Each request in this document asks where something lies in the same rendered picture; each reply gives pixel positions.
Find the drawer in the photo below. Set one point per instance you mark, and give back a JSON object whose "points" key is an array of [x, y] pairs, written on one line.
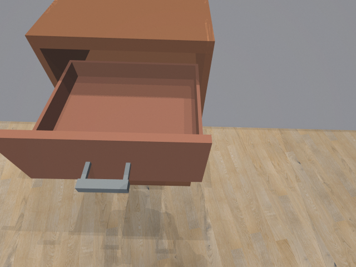
{"points": [[109, 113]]}

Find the cabinet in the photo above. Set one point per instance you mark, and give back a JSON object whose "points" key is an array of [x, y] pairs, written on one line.
{"points": [[159, 31]]}

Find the handle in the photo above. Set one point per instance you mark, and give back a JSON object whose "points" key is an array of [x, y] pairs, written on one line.
{"points": [[103, 185]]}

